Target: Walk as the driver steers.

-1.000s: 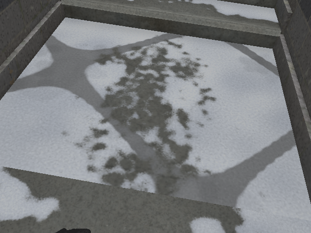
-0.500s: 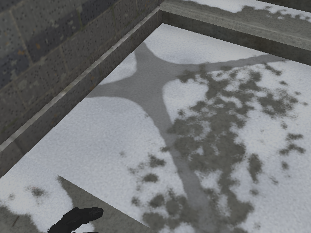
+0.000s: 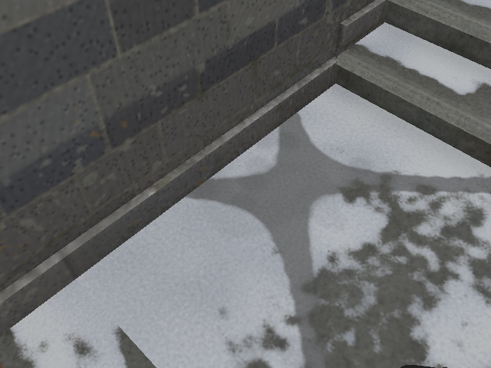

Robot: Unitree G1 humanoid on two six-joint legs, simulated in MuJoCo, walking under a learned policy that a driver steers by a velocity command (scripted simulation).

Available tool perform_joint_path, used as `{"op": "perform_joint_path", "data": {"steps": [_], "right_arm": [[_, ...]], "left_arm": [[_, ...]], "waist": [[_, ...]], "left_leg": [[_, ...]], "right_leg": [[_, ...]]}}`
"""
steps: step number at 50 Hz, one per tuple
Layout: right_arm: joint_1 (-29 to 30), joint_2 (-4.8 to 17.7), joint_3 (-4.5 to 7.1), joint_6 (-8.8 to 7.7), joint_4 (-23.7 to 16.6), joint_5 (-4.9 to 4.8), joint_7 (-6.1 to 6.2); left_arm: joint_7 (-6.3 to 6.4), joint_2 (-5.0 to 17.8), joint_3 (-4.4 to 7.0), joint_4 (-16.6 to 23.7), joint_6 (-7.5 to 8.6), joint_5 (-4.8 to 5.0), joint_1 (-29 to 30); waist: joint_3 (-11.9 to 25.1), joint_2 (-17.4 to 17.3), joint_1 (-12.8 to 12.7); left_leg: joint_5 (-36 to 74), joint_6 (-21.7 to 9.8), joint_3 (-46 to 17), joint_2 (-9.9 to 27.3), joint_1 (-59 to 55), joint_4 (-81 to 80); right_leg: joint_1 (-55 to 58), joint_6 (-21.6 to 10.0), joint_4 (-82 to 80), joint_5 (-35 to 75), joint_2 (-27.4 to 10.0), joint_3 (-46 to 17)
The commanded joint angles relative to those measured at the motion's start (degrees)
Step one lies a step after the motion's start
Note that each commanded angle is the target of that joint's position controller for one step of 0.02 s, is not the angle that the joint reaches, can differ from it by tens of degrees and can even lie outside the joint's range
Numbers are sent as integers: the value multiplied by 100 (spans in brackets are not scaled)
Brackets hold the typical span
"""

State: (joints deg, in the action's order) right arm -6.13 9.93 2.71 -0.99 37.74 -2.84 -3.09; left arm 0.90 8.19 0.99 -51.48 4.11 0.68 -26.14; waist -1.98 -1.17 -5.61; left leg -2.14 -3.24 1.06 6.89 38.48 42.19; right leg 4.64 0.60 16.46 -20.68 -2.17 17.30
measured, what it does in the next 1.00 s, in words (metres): walks ahead, turning right: left foot, then right foot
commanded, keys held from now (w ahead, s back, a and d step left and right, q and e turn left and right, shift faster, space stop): w+e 1.00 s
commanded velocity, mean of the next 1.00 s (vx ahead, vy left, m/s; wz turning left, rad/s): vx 0.50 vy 0.00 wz -0.48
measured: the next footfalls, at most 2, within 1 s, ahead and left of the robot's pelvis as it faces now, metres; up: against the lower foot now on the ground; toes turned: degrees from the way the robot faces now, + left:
left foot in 0.10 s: +0.23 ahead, +0.13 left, +0.00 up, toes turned +1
right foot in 0.64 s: +0.54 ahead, -0.16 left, +0.00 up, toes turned -21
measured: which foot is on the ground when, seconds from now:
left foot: up 0.00-0.08, down 0.10-0.64, up 0.66-1.00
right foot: down 0.00-0.10, up 0.12-0.62, down 0.64-1.00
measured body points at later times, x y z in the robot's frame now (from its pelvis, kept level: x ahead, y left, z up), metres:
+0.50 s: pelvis +0.30 +0.01 +0.00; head +0.31 +0.02 +0.45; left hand +0.55 +0.19 -0.09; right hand +0.25 -0.24 -0.13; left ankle +0.19 +0.13 -0.73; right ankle +0.45 -0.18 -0.67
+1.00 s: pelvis +0.58 -0.11 +0.01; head +0.60 -0.14 +0.46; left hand +0.79 +0.10 -0.09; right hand +0.66 -0.43 -0.07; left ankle +0.81 -0.02 -0.69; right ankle +0.50 -0.15 -0.73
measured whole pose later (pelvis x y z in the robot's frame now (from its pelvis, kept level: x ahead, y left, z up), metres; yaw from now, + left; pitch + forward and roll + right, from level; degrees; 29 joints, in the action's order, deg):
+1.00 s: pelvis +0.58 -0.11 +0.01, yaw -33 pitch +4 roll +1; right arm -1.5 14.6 1.9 -5.8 37.9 0.3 0.4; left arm -0.3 15.2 4.0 -39.7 2.7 1.5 -18.2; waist -0.7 -1.7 -4.2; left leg -3.0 3.7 -6.2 3.8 36.7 37.8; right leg -11.8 -5.4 24.6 -15.2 7.5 -9.5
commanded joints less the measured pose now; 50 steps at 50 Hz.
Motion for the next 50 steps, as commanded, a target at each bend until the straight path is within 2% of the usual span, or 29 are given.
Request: {"op": "perform_joint_path", "data": {"steps": [1,2,3,4,5,6,7,8,9,10,11,12,15,18,23,26,29,30,31,32,33,34,35,36,37,39,43,47,50], "right_arm": [[1108,197,-6,-141,-794,77,-128],[937,317,74,-170,-811,120,-139],[375,498,186,-193,-703,116,-109],[-742,876,355,-259,-373,121,-82],[-1905,1366,555,-286,-107,198,87],[-2348,2159,637,-323,-19,384,245],[-2154,1572,452,-409,-209,515,273],[-1809,1030,282,-416,-59,487,256],[-1535,859,237,-412,97,360,250],[-1257,569,158,-434,152,294,207],[-1060,394,110,-481,150,327,205],[-1042,367,103,-525,262,391,193],[-887,570,165,-575,480,385,265],[-840,758,162,-577,620,515,301],[-1271,1107,186,-519,886,416,465],[-1293,1322,241,-371,894,360,581],[-1186,1641,331,-207,825,301,623],[-1096,1704,349,-169,791,254,606],[-951,1768,366,-153,717,208,604],[-1178,1089,187,-254,596,337,594],[-1866,515,-17,-478,298,353,540],[-1119,1127,90,-733,124,228,445],[-620,1251,101,-810,-58,95,425],[-539,1166,79,-827,-60,194,460],[-519,1214,112,-780,-68,296,494],[-711,1212,155,-618,-107,347,468],[-168,852,58,-502,-231,420,425],[621,853,18,-529,-355,341,378],[952,991,72,-600,-437,269,315]], "left_arm": [[-50,1072,216,88,13,97,-318],[-45,1173,265,4,57,86,-313],[-35,1398,292,-1,63,82,-11],[-47,1436,278,39,52,78,272],[-23,1442,247,288,66,30,731],[-45,369,-45,566,145,-64,99],[-106,498,-46,484,269,99,-225],[-109,885,132,609,250,293,365],[-94,836,126,791,235,263,783],[-97,760,135,793,198,199,928],[-145,828,207,746,109,175,901],[-167,766,231,704,37,199,749],[-145,672,259,812,-115,192,804],[-201,750,283,1108,-172,39,1327],[-321,745,232,1495,-84,-28,2372],[-525,831,243,1729,-11,70,2725],[-583,1176,404,1690,-76,61,2073],[-581,1376,507,1515,-128,62,1305],[-490,1770,701,1273,-131,63,358],[-331,2152,758,1138,-187,61,111],[-348,2544,797,1433,-79,26,535],[-331,2115,690,1578,-13,-28,495],[-282,1873,643,1570,56,-43,678],[-276,1659,576,1577,75,13,978],[-266,1458,515,1639,77,28,1266],[-219,1279,453,1710,82,-22,1430],[-113,1531,531,1580,30,27,1047],[-77,1622,555,1535,-70,79,834],[-105,1625,561,1474,-103,103,676]], "waist": [[-638,832,-59],[-508,874,137],[-240,1067,578],[436,962,1258],[1081,955,1917],[2178,-1036,1328],[3133,-1189,1257],[2078,-587,1130],[1379,-456,994],[1076,-311,845],[803,-386,715],[690,-473,642],[118,-340,361],[-297,-325,354],[-409,-90,831],[-490,-128,799],[17,-553,330],[362,-641,-48],[849,-390,-555],[1135,822,-314],[2056,1897,438],[2428,993,-18],[1711,636,12],[1256,-104,313],[1035,-176,525],[860,74,770],[545,156,638],[460,628,290],[462,753,126]], "left_leg": [[-508,58,480,-431,-122,-622],[-721,-68,571,-586,-697,-641],[-712,-193,616,-737,-1402,-751],[-317,-391,567,-878,-2790,-1063],[19,-589,-81,-341,-4651,-797],[347,-1052,-2539,1428,-6464,-1141],[-157,-1643,-4528,2214,-6460,-2236],[-79,-1340,-3576,1953,-5640,-2439],[305,-1050,-2423,1674,-4898,-2366],[388,-811,-1763,1360,-4356,-2431],[237,-647,-1138,1081,-3963,-2594],[216,-574,-877,956,-3710,-2784],[302,-523,-278,901,-3108,-3296],[651,-503,487,693,-2652,-3492],[766,-374,1029,753,-3427,-3468],[1433,-248,1170,973,-4230,-3141],[4472,-140,1329,976,-4544,-1875],[4969,-90,1350,963,-4450,-914],[4398,95,1405,644,-3894,497],[327,305,1210,171,-2229,2371],[-3179,584,121,-1140,-98,4388],[-2723,490,-926,-893,398,4793],[-2190,390,-878,-641,639,4510],[-1821,366,-835,-353,445,3996],[-1674,390,-789,-179,103,3573],[-1541,442,-763,-21,-265,3080],[-1218,649,-459,-95,-244,1577],[55,743,-400,-450,-630,-236],[231,698,-432,-694,-966,-931]], "right_leg": [[-8,-1353,-710,2752,-1395,-1116],[-125,-1318,-514,3658,-1479,-1128],[-182,-1203,92,4738,-1340,-1014],[-514,-1022,1219,5110,-1135,-932],[-1946,-763,2733,4172,-808,-1036],[-3733,-496,4953,-148,22,-1270],[-4245,-417,6112,-1270,289,-2584],[-4625,-424,6497,-857,-29,-2581],[-4862,-392,6448,-405,-297,-2397],[-4839,-390,6225,37,-450,-2365],[-4767,-378,6129,521,-582,-2337],[-4660,-392,6170,891,-643,-2374],[-4897,-298,5920,1236,-698,-2473],[-4981,-201,5048,1965,-595,-2391],[-5061,-303,3286,2558,-480,-1785],[-5097,-441,2552,2232,-362,-1517],[-3857,-785,2430,1257,295,-959],[-3049,-970,2298,979,518,-904],[-1573,-1178,1613,1488,688,-1079],[-122,-1382,1741,1920,-181,-2569],[1488,-2799,724,896,-1523,-6393],[1572,-2572,-34,553,-1514,-6812],[929,-2240,15,853,-1393,-5920],[40,-2000,100,1384,-1130,-5170],[-684,-1906,97,1918,-886,-4594],[-1407,-1908,-113,2267,-629,-4097],[-2004,-1827,-153,2731,-403,-3525],[-2040,-1487,120,2087,-132,-3386],[-1842,-1409,380,1634,-247,-3809]]}}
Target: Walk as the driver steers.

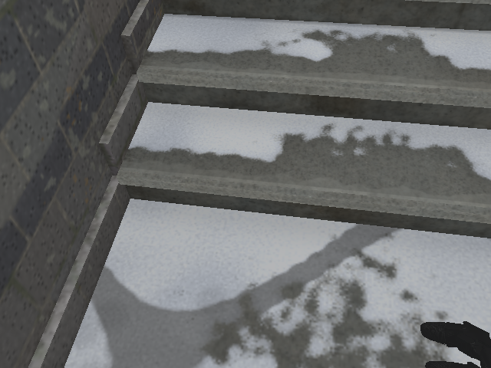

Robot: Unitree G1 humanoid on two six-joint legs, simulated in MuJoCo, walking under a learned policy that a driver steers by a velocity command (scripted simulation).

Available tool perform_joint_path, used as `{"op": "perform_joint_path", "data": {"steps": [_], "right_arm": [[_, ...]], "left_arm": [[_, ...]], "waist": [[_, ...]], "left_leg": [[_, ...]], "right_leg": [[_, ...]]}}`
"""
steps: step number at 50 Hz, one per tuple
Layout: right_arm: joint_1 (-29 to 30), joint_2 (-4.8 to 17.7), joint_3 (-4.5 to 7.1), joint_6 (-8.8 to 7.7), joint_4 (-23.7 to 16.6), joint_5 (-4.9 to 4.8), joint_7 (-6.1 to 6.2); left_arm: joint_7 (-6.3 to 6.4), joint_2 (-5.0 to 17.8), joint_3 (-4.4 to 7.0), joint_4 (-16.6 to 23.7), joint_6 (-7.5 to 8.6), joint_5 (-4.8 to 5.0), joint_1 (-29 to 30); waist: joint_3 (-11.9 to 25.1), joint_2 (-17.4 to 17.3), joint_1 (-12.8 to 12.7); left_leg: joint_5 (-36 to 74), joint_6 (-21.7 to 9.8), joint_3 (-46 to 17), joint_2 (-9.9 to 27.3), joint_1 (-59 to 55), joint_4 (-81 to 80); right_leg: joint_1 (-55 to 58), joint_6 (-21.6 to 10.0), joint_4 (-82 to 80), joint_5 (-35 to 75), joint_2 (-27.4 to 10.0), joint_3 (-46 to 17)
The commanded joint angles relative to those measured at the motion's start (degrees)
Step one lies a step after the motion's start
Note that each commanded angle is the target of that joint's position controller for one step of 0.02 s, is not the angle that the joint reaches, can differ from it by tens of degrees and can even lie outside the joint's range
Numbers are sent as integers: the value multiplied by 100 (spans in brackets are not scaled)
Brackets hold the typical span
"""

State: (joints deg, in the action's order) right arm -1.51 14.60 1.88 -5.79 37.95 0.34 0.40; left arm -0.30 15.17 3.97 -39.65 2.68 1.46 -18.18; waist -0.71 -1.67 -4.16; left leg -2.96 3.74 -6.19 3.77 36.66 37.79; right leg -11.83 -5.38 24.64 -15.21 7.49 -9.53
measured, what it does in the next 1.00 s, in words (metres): walks ahead, turning right: left foot, then right foot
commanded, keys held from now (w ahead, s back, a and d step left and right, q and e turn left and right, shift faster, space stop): w+e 0.84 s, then w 0.16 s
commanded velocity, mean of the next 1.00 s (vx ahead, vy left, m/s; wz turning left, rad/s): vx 0.50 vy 0.00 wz -0.57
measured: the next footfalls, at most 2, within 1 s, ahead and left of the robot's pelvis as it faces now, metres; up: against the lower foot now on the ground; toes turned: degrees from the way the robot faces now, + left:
left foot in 0.12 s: +0.24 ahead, +0.15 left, +0.00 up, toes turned -9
right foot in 0.62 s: +0.46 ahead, -0.20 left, +0.00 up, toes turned -24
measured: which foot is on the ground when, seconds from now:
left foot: up 0.00-0.10, down 0.12-0.64, up 0.66-1.00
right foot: down 0.00-0.12, up 0.14-0.60, down 0.62-1.00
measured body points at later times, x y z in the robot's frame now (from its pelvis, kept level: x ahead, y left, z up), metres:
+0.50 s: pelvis +0.26 +0.00 +0.00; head +0.30 +0.00 +0.45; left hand +0.56 +0.16 -0.08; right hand +0.18 -0.28 -0.12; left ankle +0.20 +0.16 -0.74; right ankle +0.38 -0.19 -0.69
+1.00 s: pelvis +0.53 -0.15 +0.00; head +0.54 -0.18 +0.45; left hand +0.74 +0.06 -0.09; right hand +0.59 -0.47 -0.09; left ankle +0.76 -0.10 -0.69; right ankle +0.42 -0.19 -0.74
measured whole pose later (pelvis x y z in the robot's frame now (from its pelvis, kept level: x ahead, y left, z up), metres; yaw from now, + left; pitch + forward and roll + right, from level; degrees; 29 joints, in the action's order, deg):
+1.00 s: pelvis +0.53 -0.15 +0.00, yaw -34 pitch +2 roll +1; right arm -1.2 16.2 0.7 -5.3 42.0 0.3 -1.4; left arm 1.1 16.3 3.5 -39.5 2.6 1.1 -20.3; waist -1.9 -2.2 -3.6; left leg -1.9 3.3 -3.1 2.0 36.6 39.8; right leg -4.4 -4.2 19.0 -15.4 5.1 -9.0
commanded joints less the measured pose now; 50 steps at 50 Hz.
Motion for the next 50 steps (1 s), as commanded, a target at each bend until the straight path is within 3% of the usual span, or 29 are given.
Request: {"op": "perform_joint_path", "data": {"steps": [1,4,5,6,7,8,9,11,13,16,19,22,26,28,29,30,31,32,33,34,35,36,37,41,43,45,46,48,50], "right_arm": [[483,639,206,-149,-463,-77,-36],[-76,857,360,-260,-337,-89,-46],[-553,1004,443,-299,-254,18,-24],[-1537,1414,549,-315,-138,106,25],[-2144,1838,678,-228,183,238,20],[-1990,1315,585,-179,143,63,33],[-1778,959,490,-120,93,24,79],[-1372,718,395,-55,106,52,92],[-1211,633,372,-42,122,53,40],[-1428,881,443,-90,387,-33,45],[-1487,989,432,-26,566,22,90],[-1476,999,401,-6,674,-51,105],[-1662,1183,435,9,870,-178,60],[-1648,1364,488,74,893,-189,58],[-1632,1462,522,114,899,-214,81],[-1539,1492,533,160,877,-235,108],[-1616,1359,488,169,818,-180,133],[-1993,674,247,95,473,109,67],[-1946,692,130,-169,337,44,-53],[-1193,1107,245,-298,209,-204,-129],[-879,1002,180,-362,131,-240,-112],[-871,934,162,-358,190,-102,-66],[-932,974,201,-302,212,-2,-45],[-906,785,158,-97,197,162,-80],[-457,712,116,-68,102,105,-59],[86,504,1,-73,3,44,-101],[70,347,-60,-35,90,5,-126],[215,457,-58,-11,91,-41,-182],[644,629,-34,-4,-92,-24,-223]], "left_arm": [[15,910,259,287,33,23,-143],[22,860,264,366,9,-19,46],[21,655,210,412,34,-42,90],[19,253,63,550,76,-137,87],[53,154,50,651,145,100,-660],[81,687,118,507,163,138,-625],[85,903,173,553,136,74,-79],[78,754,171,684,133,-70,533],[11,532,150,794,96,-22,625],[-9,256,56,843,17,-15,761],[-69,286,64,900,-14,-9,992],[-139,247,30,1033,-44,16,1552],[-300,335,59,1260,-65,78,2038],[-329,462,124,1299,-68,48,1966],[-326,578,188,1259,-75,10,1669],[-313,765,312,1038,-77,3,871],[-217,1114,514,686,-115,-12,-310],[-92,1832,644,599,-113,28,-707],[-90,1711,544,781,-26,32,-774],[-105,1293,404,743,42,-66,-597],[-83,1122,355,722,94,-72,-293],[-52,1009,298,767,95,-31,130],[-37,886,248,818,92,-41,405],[42,999,245,734,86,-64,490],[98,1092,262,655,80,-48,335],[143,967,211,554,116,24,141],[149,916,182,449,96,-24,-12],[142,870,146,327,70,-65,-210],[226,973,151,218,36,-16,-383]], "waist": [[294,862,7],[409,1043,373],[762,1058,581],[1486,519,911],[1828,-1647,658],[1389,-1311,728],[745,-886,881],[163,-297,777],[78,-380,572],[4,-368,561],[113,-315,570],[-151,-349,790],[-319,-447,877],[-296,-541,738],[-90,-633,520],[328,-572,32],[935,-260,-450],[1447,1460,-132],[2789,1682,-131],[2095,1083,-308],[1311,751,-150],[834,202,181],[626,231,413],[404,395,663],[251,495,526],[153,644,316],[264,815,233],[167,853,146],[-138,829,52]], "left_leg": [[127,-38,229,-428,-858,-729],[-44,-320,338,-501,-1629,-1271],[-162,-528,181,-244,-2517,-1271],[-606,-954,-824,812,-3875,-1317],[-1862,-1902,-3504,2021,-5240,-1915],[-3299,-1939,-3988,2175,-5055,-2184],[-3102,-1688,-3149,1879,-4544,-2241],[-1603,-1448,-1844,1378,-3604,-2357],[-733,-1362,-1082,1118,-3126,-2556],[-60,-1421,-509,1240,-3194,-2777],[613,-1389,141,1207,-3359,-2756],[397,-1129,867,973,-3213,-2835],[459,-959,1205,1131,-3588,-2788],[1980,-942,1423,1185,-3903,-2367],[3206,-902,1550,1178,-3983,-1817],[4114,-809,1760,1035,-3839,-781],[3727,-612,1850,817,-2935,716],[-898,-240,1721,48,-352,3031],[-3037,-208,229,-633,664,4272],[-2444,-321,-55,-269,1285,4462],[-1965,-434,42,-27,1249,3980],[-1643,-402,51,200,833,3397],[-1483,-349,55,332,361,2941],[-1049,-32,297,138,-260,2157],[-356,79,359,22,-240,1360],[458,56,436,-163,-520,240],[566,74,527,-274,-771,306],[528,-29,449,-265,-702,294],[-229,-132,302,-160,342,227]], "right_leg": [[-37,-761,-311,895,-1264,-1356],[221,-559,317,1172,-1220,-1639],[6,-388,948,1484,-994,-1437],[-593,-86,2541,688,-662,-816],[-2483,225,4017,-1668,23,-203],[-3339,319,4728,-1716,-488,-220],[-3520,379,5003,-1185,-700,-89],[-3396,394,4683,-403,-994,108],[-3027,381,4333,-295,-1147,238],[-3370,485,3888,-38,-1257,345],[-3426,560,3330,702,-1246,435],[-3030,570,2296,1685,-1200,736],[-2564,304,1387,1521,-1117,989],[-2207,67,1199,947,-868,1305],[-1728,-83,1144,638,-661,1473],[-692,-283,844,776,-375,1643],[1047,-536,824,1057,-273,1419],[3289,-1370,641,1050,-1848,-1257],[4042,-2143,-640,-633,-2675,-4077],[3623,-1672,-845,-422,-2532,-3401],[2681,-1381,-821,181,-2300,-2597],[1669,-1178,-852,773,-2074,-1956],[988,-1100,-984,1264,-1880,-1532],[-131,-1129,-1199,2401,-1539,-800],[-268,-1001,-1228,2223,-1395,-548],[-280,-815,-1212,1747,-1270,-349],[-162,-744,-1150,1573,-1333,-354],[171,-696,-1073,1334,-1600,-689],[1219,-711,-943,1132,-2018,-1250]]}}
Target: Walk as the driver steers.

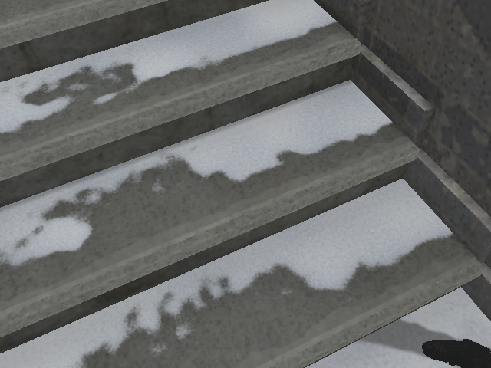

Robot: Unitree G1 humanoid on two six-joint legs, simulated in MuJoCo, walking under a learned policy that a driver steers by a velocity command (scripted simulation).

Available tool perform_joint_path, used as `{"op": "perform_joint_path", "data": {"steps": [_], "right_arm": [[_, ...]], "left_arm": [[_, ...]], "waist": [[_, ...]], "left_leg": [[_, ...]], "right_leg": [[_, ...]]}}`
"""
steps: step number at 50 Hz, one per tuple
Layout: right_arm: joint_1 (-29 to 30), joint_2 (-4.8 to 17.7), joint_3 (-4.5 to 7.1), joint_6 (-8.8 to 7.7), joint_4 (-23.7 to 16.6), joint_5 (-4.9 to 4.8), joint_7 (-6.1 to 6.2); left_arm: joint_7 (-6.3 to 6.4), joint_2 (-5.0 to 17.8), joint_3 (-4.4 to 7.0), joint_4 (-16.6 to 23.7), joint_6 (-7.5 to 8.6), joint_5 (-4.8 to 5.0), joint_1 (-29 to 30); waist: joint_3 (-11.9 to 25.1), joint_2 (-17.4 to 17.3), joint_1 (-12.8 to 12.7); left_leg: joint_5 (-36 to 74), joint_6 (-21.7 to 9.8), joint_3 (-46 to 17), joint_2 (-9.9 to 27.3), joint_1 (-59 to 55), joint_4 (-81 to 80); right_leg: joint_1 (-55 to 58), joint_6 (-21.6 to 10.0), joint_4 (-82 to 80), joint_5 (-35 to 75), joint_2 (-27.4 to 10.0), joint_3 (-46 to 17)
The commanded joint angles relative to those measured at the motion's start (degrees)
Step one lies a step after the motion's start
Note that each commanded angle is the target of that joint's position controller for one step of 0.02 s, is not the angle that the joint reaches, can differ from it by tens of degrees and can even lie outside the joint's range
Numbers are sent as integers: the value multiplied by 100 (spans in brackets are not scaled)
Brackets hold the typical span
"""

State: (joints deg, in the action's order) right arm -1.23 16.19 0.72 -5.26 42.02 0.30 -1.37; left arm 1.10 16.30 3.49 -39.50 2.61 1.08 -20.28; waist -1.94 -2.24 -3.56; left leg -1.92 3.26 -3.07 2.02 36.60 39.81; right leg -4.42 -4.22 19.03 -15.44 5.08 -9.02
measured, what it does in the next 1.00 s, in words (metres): climbs, turning left: left foot, then right foot 0.15 m higher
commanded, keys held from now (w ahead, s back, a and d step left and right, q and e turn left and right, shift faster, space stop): w+q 0.08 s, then q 0.36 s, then w+q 0.56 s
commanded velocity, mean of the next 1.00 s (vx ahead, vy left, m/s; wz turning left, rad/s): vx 0.33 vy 0.00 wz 0.38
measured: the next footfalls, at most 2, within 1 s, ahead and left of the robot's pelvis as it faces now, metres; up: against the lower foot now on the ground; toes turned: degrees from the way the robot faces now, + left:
left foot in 0.14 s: +0.23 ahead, +0.14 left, +0.00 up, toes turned +1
right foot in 0.78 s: +0.57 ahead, -0.08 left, +0.15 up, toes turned +19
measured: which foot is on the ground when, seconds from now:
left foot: up 0.00-0.12, down 0.14-0.78, up 0.80-1.00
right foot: down 0.00-0.14, up 0.16-0.76, down 0.78-1.00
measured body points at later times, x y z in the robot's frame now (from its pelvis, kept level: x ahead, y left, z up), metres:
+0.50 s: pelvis +0.23 +0.05 +0.00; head +0.26 +0.10 +0.45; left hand +0.42 +0.30 -0.09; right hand +0.30 -0.21 -0.11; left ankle +0.19 +0.14 -0.75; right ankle +0.28 -0.08 -0.57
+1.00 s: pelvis +0.46 +0.01 +0.11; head +0.45 -0.01 +0.56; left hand +0.35 +0.25 -0.02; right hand +0.74 -0.11 +0.03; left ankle +0.38 +0.12 -0.38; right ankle +0.54 -0.09 -0.60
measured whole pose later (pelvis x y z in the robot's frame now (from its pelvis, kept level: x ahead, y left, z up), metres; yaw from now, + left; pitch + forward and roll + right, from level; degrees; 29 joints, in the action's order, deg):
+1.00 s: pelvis +0.46 +0.01 +0.11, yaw +29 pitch +1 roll -1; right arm -9.3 14.0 2.1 -1.3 35.5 -1.5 -1.1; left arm 0.6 12.6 2.3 -50.3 2.8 -1.8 -24.3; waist 4.0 -2.5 0.2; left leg -9.1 -5.4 -4.1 -2.9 50.4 108.2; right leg -23.3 0.5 45.3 -22.1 -5.9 8.7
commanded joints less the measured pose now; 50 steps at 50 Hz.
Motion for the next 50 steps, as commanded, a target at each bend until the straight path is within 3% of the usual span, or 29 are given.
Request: {"op": "perform_joint_path", "data": {"steps": [1,3,4,5,6,7,8,9,10,13,18,21,23,26,29,32,34,35,37,38,39,40,41,42,43,44,46,48,50], "right_arm": [[719,521,87,-76,-539,-12,-71],[612,637,120,-148,-491,2,-111],[138,657,149,-142,-453,71,-94],[-293,884,267,-207,-239,97,-107],[-1253,789,274,-247,74,127,-110],[-2522,1025,302,-249,503,146,-78],[-2465,1385,265,-283,559,241,-128],[-2351,1153,326,-275,461,184,-187],[-1762,1055,349,-211,299,64,-131],[-1406,705,199,78,178,50,14],[-1473,757,208,494,-20,89,377],[-1628,834,279,686,-220,101,555],[-2004,889,329,759,-232,38,615],[-3288,792,336,773,120,-161,663],[-4240,167,213,668,608,-134,615],[-2861,411,210,696,192,-222,617],[-2460,831,363,680,76,-292,585],[-2373,1087,470,680,117,-414,604],[-2210,1472,543,550,153,-245,515],[-2119,1566,586,518,243,-229,495],[-1898,1329,600,399,140,-211,469],[-2149,-134,312,249,-366,-187,311],[-2426,-16,353,142,-163,-28,14],[-1947,-115,361,149,-327,-139,-106],[-1536,-318,221,230,-559,-212,-85],[-1469,-546,116,328,-636,-141,-37],[-1826,-386,70,463,-592,-83,-42],[-1771,-672,-57,415,-677,-180,-42],[-1594,-637,-99,457,-687,-219,52]], "left_arm": [[137,913,200,134,6,26,-218],[205,896,153,22,-78,-31,-165],[188,886,126,-43,-202,-26,-59],[180,861,72,-31,-260,-197,-5],[208,950,79,-26,-234,-191,267],[186,760,15,134,-90,-279,648],[106,-20,-191,110,47,-513,-220],[24,370,-162,-158,94,-305,-791],[32,755,-36,-100,76,-158,-191],[27,605,-44,369,-17,-148,995],[-48,-109,-267,860,-72,-236,1373],[21,-120,-291,839,-160,-207,1420],[68,102,-184,901,-205,-97,1424],[35,-132,-284,1312,-99,53,2311],[-104,-850,-622,1890,210,-21,3307],[-156,-852,-801,2374,297,-154,3035],[-86,-608,-695,2647,332,-384,3106],[12,-690,-666,2778,312,-324,3043],[157,216,-171,2186,260,-16,1192],[201,633,18,1976,188,75,338],[123,973,112,1731,180,-66,-468],[41,1456,127,1291,165,-425,-595],[137,999,39,1476,145,-443,-344],[161,622,-34,1236,144,-100,46],[129,288,-118,750,93,-69,250],[78,-51,-161,273,105,-174,304],[-76,-616,-296,-254,181,-389,561],[-99,-414,-193,-823,153,-245,89],[-91,-364,-158,-928,133,-332,-108]], "waist": [[-151,919,-20],[-92,1044,-16],[16,1186,256],[521,928,501],[894,966,969],[1298,189,1390],[1450,-1677,512],[2191,-790,578],[1363,-243,568],[470,245,487],[486,-148,322],[909,-465,419],[1017,-469,533],[75,-739,1046],[-653,-553,1296],[-510,-188,572],[-192,-404,410],[80,-971,267],[1434,-1662,-659],[1820,-1593,-1102],[2272,-679,-1322],[2545,3687,-433],[2776,3137,-341],[1556,1961,-97],[363,1576,209],[-227,1076,503],[-160,729,983],[-197,860,858],[-155,528,705]], "left_leg": [[-529,-151,-9,70,792,-103],[-553,-328,223,24,756,-274],[-983,-540,263,-83,32,-731],[-305,-620,911,-549,-1066,-883],[898,-735,784,-570,-2354,-1654],[2700,-1001,-135,103,-4191,-1616],[6878,-1672,-2223,1764,-5641,-1129],[6304,-2324,-3189,2245,-5692,-1490],[5131,-2317,-2459,2018,-5129,-1515],[3326,-2059,-1714,1278,-3560,-2002],[3859,-1805,-1077,587,-2669,-1976],[3855,-1660,-1401,702,-3155,-1698],[3347,-1942,-2323,1318,-3822,-1631],[185,-2164,-3221,1726,-5649,-1955],[-79,-1854,-3083,1467,-5810,-1982],[-1685,-1468,-2352,645,-2740,-2910],[-1260,-1763,-2187,555,-618,-4100],[-715,-1598,-1977,606,-521,-4397],[4569,-1194,-1618,742,-2267,-2965],[6493,-903,-1359,695,-3143,-1582],[5971,-863,-1589,549,-2779,138],[-622,-705,-1285,-883,-682,2600],[-1720,-567,-2111,-1277,218,5124],[-1609,-541,-1591,-978,1058,6229],[-1567,-658,-850,-620,1449,6564],[-1498,-804,-578,-394,1516,6834],[-858,-1027,-553,-166,1078,6950],[-816,-967,-511,-233,2069,7333],[-385,-803,-570,-179,2658,7038]], "right_leg": [[995,-768,-338,1284,-1931,-1353],[1504,-498,-55,2462,-1876,-1032],[1352,-305,349,3757,-1679,-628],[1376,-147,1323,5697,-1124,-254],[750,-14,2391,6078,-967,-66],[-774,189,4152,3722,-571,-132],[-2764,578,6372,-2170,193,140],[-3008,693,6894,-1652,148,-430],[-3464,811,7095,-1351,-200,-50],[-3699,980,7301,-1011,-520,461],[-3489,1361,5902,-391,-343,975],[-3412,1498,5556,-186,-239,975],[-4262,1494,6890,-610,-245,666],[-7835,1239,9669,-1939,-449,417],[-9696,927,11136,-2617,-576,644],[-7224,914,8388,-1061,-950,1119],[-4065,894,6352,194,-886,1798],[-2794,799,5506,-266,-892,1798],[-1222,482,5456,-1118,-233,1882],[-920,348,4551,-1195,-254,1268],[-28,85,3455,-1334,-573,107],[860,-686,745,-1983,-2284,-3366],[482,-1232,-758,-3903,-2974,-6337],[-354,-1022,-876,-5151,-3009,-5910],[-1412,-805,-531,-5025,-2747,-4439],[-2277,-582,-63,-4273,-2668,-3125],[-2975,-50,285,-2578,-2197,-1256],[-2195,-192,96,-1855,-2262,-531],[-1808,-260,27,-1389,-2315,143]]}}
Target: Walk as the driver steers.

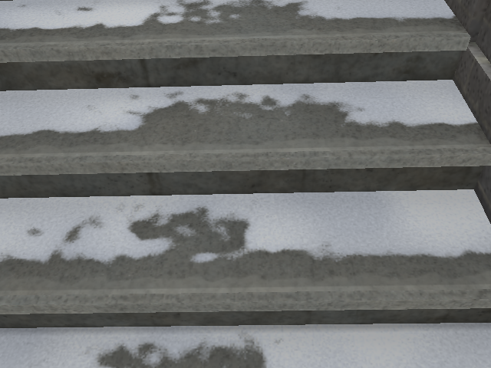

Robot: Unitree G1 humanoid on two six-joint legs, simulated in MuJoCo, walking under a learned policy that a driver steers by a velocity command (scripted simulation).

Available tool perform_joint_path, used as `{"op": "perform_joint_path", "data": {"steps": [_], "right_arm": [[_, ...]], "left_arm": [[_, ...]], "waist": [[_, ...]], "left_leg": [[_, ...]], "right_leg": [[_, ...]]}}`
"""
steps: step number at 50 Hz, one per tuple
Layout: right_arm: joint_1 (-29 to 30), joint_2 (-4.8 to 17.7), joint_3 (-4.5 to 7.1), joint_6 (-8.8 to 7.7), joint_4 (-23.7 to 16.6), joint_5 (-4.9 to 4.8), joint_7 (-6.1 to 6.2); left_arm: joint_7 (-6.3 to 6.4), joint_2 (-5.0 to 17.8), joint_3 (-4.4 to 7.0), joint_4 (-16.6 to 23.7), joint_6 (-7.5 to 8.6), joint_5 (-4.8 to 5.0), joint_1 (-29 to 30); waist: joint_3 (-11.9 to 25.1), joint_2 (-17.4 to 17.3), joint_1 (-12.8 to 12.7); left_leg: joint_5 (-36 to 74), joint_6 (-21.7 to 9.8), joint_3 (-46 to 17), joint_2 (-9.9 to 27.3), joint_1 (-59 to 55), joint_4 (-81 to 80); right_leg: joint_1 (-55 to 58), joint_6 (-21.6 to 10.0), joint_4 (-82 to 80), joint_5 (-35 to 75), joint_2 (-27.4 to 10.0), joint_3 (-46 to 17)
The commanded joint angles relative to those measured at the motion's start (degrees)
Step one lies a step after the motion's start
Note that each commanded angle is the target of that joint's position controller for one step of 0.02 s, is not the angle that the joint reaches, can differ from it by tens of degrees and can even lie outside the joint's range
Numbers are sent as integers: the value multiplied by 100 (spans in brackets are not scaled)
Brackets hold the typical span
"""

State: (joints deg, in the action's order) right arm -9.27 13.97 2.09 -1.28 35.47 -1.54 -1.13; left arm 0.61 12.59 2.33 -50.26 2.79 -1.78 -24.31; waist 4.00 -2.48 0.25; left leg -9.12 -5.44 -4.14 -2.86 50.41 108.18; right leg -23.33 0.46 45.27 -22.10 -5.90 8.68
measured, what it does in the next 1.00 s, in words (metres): climbs, turning left: left foot 0.15 m higher, then right foot 0.15 m higher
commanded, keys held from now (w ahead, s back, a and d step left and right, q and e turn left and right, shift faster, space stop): w+q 0.54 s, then w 0.20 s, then w+e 0.26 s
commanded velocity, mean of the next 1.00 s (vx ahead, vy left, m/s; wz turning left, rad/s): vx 0.49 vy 0.00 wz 0.38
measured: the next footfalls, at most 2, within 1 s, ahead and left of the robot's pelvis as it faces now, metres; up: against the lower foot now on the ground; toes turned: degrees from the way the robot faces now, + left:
left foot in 0.40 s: +0.41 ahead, +0.24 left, +0.15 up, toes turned +19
right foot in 0.96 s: +0.75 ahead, +0.27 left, +0.30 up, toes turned +18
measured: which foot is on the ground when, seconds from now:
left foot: up 0.00-0.38, down 0.40-0.98, up 1.00-1.00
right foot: down 0.00-0.40, up 0.42-0.94, down 0.96-1.00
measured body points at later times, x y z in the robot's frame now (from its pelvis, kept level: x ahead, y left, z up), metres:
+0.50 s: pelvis +0.27 +0.14 +0.07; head +0.30 +0.15 +0.52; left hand +0.24 +0.40 -0.07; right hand +0.52 -0.05 -0.02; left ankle +0.37 +0.23 -0.56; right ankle +0.12 -0.11 -0.51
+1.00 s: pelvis +0.60 +0.26 +0.23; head +0.58 +0.28 +0.68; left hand +0.75 +0.51 +0.15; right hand +0.61 +0.03 +0.09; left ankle +0.40 +0.24 -0.47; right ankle +0.71 +0.26 -0.41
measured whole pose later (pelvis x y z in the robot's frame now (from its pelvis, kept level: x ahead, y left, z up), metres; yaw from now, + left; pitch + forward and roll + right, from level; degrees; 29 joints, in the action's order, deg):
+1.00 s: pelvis +0.60 +0.26 +0.23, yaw +21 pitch +3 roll -3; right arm -28.1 8.5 -2.1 -1.4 61.7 2.5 2.5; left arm -3.4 8.0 -4.7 -40.5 4.1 -1.2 -0.4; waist 4.9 0.1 -0.8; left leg -3.5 -4.7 -0.9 -3.1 4.2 36.8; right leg -44.6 -9.6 62.8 -25.4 4.9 12.3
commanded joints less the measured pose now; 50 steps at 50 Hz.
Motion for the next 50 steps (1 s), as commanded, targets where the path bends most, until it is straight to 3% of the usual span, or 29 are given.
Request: {"op": "perform_joint_path", "data": {"steps": [1,3,4,6,9,15,16,17,18,19,20,21,22,23,25,26,28,30,32,35,38,41,42,44,45,47,48,49,50], "right_arm": [[-559,-302,-209,89,-96,35,76],[-240,-189,-151,115,-214,139,145],[-167,-301,-180,149,-127,114,167],[-17,-304,-173,179,-203,40,244],[727,-421,-236,248,-572,-17,269],[1839,-737,-531,119,-1327,-8,-112],[1812,-842,-645,122,-1372,-5,-268],[1757,-567,-532,95,-1331,20,-299],[1305,-277,-310,34,-1085,52,-278],[335,204,-52,-11,-861,-9,-251],[-1002,765,219,14,-490,42,-237],[-1459,1350,483,104,-301,76,-182],[-1249,1913,559,188,-215,124,-38],[-1327,1340,354,133,-92,294,-1],[-1347,842,236,-80,509,114,-92],[-1029,392,114,-141,646,218,-139],[-957,-143,-95,-248,899,331,-182],[-1146,-420,-196,-208,1133,239,-213],[-1149,-522,-314,-224,1200,262,-203],[-1665,-377,-388,-131,1682,325,-128],[-1793,-334,-480,-14,2005,255,3],[-2698,-110,-461,57,2404,164,381],[-2800,-38,-435,34,2534,167,442],[-2373,52,-450,0,2584,151,446],[-2487,568,-322,-90,2542,198,462],[-1868,897,-228,-6,2457,350,526],[-1211,1044,-131,-33,2148,414,556],[-1137,853,-122,-238,1797,571,492],[-889,-161,-268,-419,1595,508,81]], "left_arm": [[-12,8,-41,125,120,-85,293],[41,58,-55,183,164,-97,440],[62,110,-71,99,173,-193,227],[138,139,-53,15,149,-56,-100],[216,233,-16,-163,21,-86,-788],[532,361,39,-204,-202,49,-795],[518,771,155,-184,-271,176,-400],[475,852,174,-135,-276,202,-302],[379,1182,199,-249,-182,213,-387],[308,1642,253,-195,-130,214,-126],[263,1806,271,-74,-26,363,-39],[248,1362,230,242,126,422,-159],[-6,443,-57,545,313,235,-412],[-209,638,122,250,463,287,-263],[-81,239,53,905,443,277,1032],[-38,-5,-42,1121,471,186,1607],[-162,-308,-262,1341,495,103,1367],[-230,-564,-445,1322,450,91,1203],[-290,-411,-483,1252,349,206,1164],[-359,-1016,-789,1567,266,313,1962],[-326,-981,-968,2032,319,195,3113],[-195,-951,-1074,2384,400,272,4209],[-218,-733,-990,2371,413,249,4326],[-247,-529,-857,2030,408,268,3583],[-299,-231,-770,2045,432,234,3360],[-387,375,-393,1421,200,223,2045],[-435,635,-282,1039,144,211,1036],[-478,1047,-157,539,78,-41,-154],[-252,968,-112,149,-114,-185,-479]], "waist": [[-747,439,272],[-677,417,205],[-610,639,66],[-844,725,-20],[-1286,955,-391],[-1466,946,-383],[-1431,1103,-162],[-1166,925,-104],[-630,1282,128],[-119,1708,793],[757,1928,1418],[1093,899,1267],[2317,-1690,458],[2813,-770,484],[745,-249,274],[101,-73,139],[-58,-156,-287],[-145,75,-390],[-327,292,-492],[-693,-102,-307],[-1048,-169,-58],[-541,-381,379],[-283,-201,419],[596,-182,-124],[825,-779,-316],[935,-1458,-1056],[1199,-1226,-1517],[1636,345,-1631],[1561,2545,-1135]], "left_leg": [[544,188,-396,295,1436,84],[1009,380,-262,304,1503,-96],[925,464,-18,179,1738,759],[707,528,-169,369,2334,855],[-170,535,-185,512,3665,1397],[-543,434,530,1260,3381,-687],[-932,161,972,1411,1715,-2433],[-995,-29,1435,1053,-47,-3368],[-1300,-258,2161,323,-1348,-2992],[-1224,-476,2198,-82,-2297,-3383],[-792,-664,1632,-498,-3675,-4739],[-523,-1037,-512,-67,-5351,-5821],[-2676,-1688,-4700,1555,-6064,-8457],[-3877,-1175,-5381,1724,-5787,-9313],[-3645,-426,-3971,1357,-4029,-9066],[-3022,-452,-3283,1172,-3195,-8675],[-1857,-402,-2475,899,-2779,-8583],[-628,-372,-1645,843,-3063,-8417],[-49,-168,-1061,838,-2937,-8403],[-561,183,-1080,934,-2810,-8595],[-892,376,-673,580,-1937,-9091],[807,-4,-951,1085,-2892,-10202],[1900,87,-660,1208,-3440,-10455],[7000,268,438,1007,-4183,-9779],[8925,95,261,1293,-4595,-9429],[11201,-83,106,1851,-6425,-8110],[11178,-60,250,1773,-6221,-6957],[8450,-69,109,1133,-4268,-4893],[282,368,-204,-550,-1686,-2201]], "right_leg": [[141,-758,-2678,-592,-1210,-1363],[251,-778,-2851,-128,-1274,-944],[461,-900,-2889,-219,-1447,-901],[950,-781,-2997,-359,-1504,-744],[2188,-723,-3202,-185,-1788,-708],[2689,-492,-4160,167,-1568,200],[1845,-579,-4860,952,-1468,618],[1358,-667,-4784,2453,-1315,870],[1492,-955,-4012,6775,-1408,889],[1852,-957,-2719,10014,-1438,852],[2233,-761,-1342,10455,-1251,677],[535,-180,469,6941,-814,184],[-723,191,2952,768,553,-672],[-560,20,4463,904,616,-2075],[-1386,-348,5274,1309,398,-1772],[-1809,-571,5973,1365,284,-1686],[-2375,-957,6995,1600,166,-1785],[-3456,-1008,7608,1664,211,-1581],[-4145,-889,7420,1829,94,-1306],[-5739,-749,8794,1593,266,-1012],[-5686,-541,6938,2276,467,-574],[-5186,-255,5489,2014,326,323],[-4683,-351,4861,2011,336,555],[-2528,-789,3617,1594,839,885],[-1622,-863,2632,950,1057,850],[-1470,-993,1452,-268,1173,141],[-471,-1264,583,-8,996,-626],[1600,-1782,19,379,331,-2668],[2808,-2693,-2441,305,-718,-5865]]}}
